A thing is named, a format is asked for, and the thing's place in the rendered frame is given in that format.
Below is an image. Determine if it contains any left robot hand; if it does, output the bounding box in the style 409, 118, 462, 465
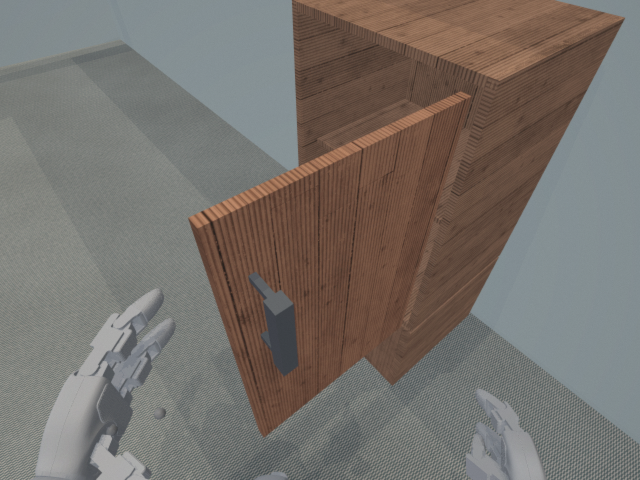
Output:
35, 288, 176, 480

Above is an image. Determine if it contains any cupboard door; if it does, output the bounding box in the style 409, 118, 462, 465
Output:
188, 91, 472, 437

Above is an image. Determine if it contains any right robot hand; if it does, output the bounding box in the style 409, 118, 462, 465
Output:
466, 389, 547, 480

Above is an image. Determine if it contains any handle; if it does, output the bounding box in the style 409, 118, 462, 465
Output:
248, 272, 298, 376

